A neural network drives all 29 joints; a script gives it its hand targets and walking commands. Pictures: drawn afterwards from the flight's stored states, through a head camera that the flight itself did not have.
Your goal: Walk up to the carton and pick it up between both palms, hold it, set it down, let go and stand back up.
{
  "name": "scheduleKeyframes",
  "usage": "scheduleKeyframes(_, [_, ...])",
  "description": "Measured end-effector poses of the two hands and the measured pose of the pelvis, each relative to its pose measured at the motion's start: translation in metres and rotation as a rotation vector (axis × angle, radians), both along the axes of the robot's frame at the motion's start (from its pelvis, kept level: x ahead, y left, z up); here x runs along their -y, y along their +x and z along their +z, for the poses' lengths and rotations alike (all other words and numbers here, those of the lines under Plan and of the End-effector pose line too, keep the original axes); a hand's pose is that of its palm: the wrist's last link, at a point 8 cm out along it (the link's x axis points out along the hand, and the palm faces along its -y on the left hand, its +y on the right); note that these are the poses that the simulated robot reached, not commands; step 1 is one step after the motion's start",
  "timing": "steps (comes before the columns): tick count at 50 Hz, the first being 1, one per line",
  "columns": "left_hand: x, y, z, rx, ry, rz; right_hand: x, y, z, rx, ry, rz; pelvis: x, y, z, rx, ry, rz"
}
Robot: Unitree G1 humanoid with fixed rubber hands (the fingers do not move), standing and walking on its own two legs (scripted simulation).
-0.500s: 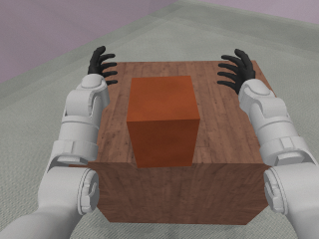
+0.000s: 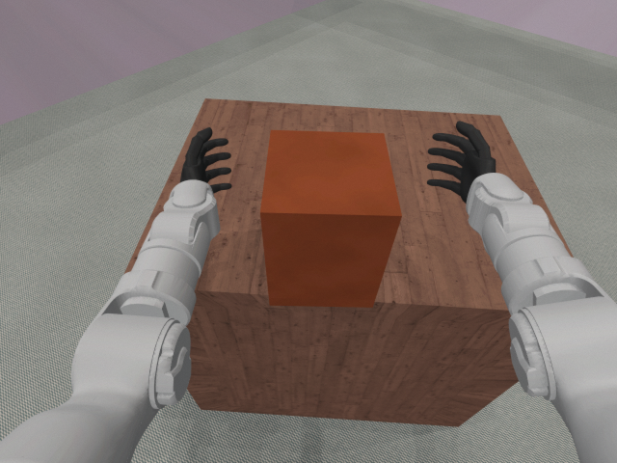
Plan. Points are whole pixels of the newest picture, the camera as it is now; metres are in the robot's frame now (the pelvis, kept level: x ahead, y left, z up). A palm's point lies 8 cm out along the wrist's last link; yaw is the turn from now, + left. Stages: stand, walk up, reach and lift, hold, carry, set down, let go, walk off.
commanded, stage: reach and lift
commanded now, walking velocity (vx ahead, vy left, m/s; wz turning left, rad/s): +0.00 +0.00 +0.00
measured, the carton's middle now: (324, 223) +0.47 +0.06 +0.05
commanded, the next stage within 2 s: none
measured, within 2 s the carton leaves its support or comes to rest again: neither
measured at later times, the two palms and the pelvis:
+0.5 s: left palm (230, 201) +0.45 +0.20 +0.08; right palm (433, 185) +0.51 -0.09 +0.11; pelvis +0.04 +0.00 +0.00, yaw +0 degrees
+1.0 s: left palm (234, 200) +0.42 +0.19 +0.11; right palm (423, 205) +0.47 -0.07 +0.11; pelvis +0.01 +0.00 +0.00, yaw +0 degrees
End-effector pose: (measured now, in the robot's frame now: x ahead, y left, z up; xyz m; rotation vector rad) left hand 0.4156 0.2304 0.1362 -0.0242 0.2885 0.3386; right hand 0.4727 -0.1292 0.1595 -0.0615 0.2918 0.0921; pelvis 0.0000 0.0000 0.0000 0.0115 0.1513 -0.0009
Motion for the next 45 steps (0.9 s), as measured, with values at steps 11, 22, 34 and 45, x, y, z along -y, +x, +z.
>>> scheduleKeyframes(11, [0.028, 0.032, -0.008, 0.042, 0.031, -0.056, 0.003, 0.025, -0.018, 0.041, -0.006, 0.025, 0.002, 0.016, -0.001, -0.088, 0.002, 0.001])
scheduleKeyframes(22, [0.015, 0.035, -0.054, 0.026, 0.021, -0.049, -0.021, 0.042, -0.044, 0.052, -0.014, 0.060, -0.001, 0.037, -0.001, -0.116, -0.001, 0.002])
scheduleKeyframes(34, [0.032, 0.032, -0.034, 0.125, 0.035, -0.038, -0.046, 0.030, -0.053, 0.079, 0.008, 0.026, -0.004, 0.034, 0.000, -0.112, -0.006, 0.003])
scheduleKeyframes(45, [0.046, 0.015, -0.020, 0.135, 0.034, -0.033, -0.053, 0.004, -0.051, 0.067, -0.002, 0.043, 0.003, 0.017, -0.001, -0.088, 0.002, 0.002])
